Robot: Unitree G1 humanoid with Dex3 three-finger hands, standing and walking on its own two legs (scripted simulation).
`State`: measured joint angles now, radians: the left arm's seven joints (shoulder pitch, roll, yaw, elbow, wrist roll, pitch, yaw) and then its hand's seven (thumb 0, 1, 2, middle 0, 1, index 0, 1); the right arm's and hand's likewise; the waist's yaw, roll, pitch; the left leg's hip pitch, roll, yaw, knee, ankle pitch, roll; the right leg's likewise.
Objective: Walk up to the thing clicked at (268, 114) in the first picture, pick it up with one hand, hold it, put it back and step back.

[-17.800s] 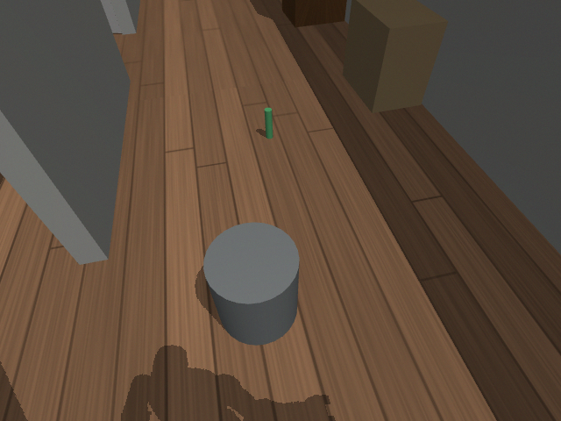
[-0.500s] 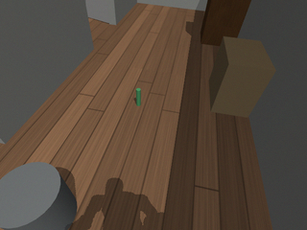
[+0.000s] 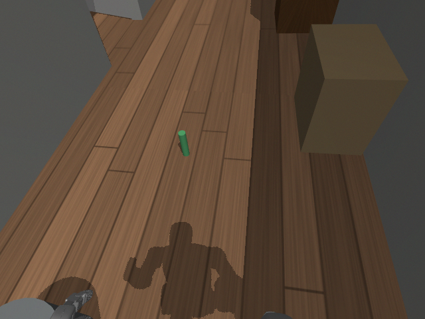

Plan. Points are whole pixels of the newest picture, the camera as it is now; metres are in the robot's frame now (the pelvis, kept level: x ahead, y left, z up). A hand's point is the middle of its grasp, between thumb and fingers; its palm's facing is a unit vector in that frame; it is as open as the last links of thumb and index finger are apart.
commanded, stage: walk up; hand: left
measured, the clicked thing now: (184, 143) +1.11 +0.21 -0.67
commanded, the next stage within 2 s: none
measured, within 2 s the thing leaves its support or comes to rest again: neither
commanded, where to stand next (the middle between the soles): +0.82 +0.00 m, yaw +1 degrees
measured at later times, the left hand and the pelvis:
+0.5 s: hand (97, 251) +0.30 +0.31 -0.15, palm faces -0.07 -0.94 -0.33, open 7.4 cm; pelvis +0.25 +0.04 +0.01, yaw -1 degrees
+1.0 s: hand (133, 167) +0.51 +0.24 -0.10, palm faces -0.01 -0.91 -0.41, open 7.4 cm; pelvis +0.45 -0.03 +0.02, yaw -1 degrees
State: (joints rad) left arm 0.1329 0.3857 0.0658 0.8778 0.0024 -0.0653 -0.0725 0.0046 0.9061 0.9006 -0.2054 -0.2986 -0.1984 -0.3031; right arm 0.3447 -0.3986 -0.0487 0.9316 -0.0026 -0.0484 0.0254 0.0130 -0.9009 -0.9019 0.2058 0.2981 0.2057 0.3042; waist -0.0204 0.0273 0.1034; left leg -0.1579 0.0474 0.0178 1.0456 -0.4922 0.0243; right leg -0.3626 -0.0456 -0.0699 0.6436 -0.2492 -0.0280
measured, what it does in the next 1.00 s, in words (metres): walks ahead: left foot, then right foot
